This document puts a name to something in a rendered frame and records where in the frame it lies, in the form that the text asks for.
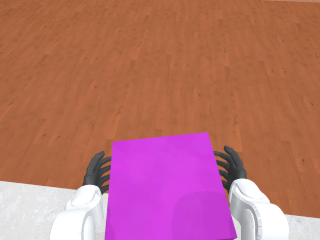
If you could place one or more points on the right robot hand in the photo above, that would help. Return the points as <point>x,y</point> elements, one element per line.
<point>234,167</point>

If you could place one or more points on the right robot forearm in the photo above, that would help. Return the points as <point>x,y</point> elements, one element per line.
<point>259,219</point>

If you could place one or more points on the carton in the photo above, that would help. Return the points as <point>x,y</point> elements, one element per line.
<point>167,188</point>

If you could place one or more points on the left robot hand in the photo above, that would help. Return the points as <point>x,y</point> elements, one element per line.
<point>94,172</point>

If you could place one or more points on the left robot forearm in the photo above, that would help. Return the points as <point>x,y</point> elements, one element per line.
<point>81,216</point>

